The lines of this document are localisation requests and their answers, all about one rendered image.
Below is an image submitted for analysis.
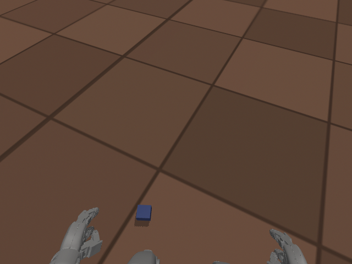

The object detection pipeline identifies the right robot hand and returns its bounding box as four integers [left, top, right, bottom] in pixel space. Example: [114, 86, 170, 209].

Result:
[267, 229, 307, 264]

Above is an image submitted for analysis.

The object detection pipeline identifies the left robot hand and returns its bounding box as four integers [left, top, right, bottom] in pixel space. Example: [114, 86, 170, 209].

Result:
[60, 207, 102, 260]

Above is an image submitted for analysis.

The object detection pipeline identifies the small box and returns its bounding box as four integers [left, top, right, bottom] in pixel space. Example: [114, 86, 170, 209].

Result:
[136, 205, 152, 221]

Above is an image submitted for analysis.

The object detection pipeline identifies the left robot arm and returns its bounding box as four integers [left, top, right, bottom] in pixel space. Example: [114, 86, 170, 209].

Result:
[49, 249, 81, 264]

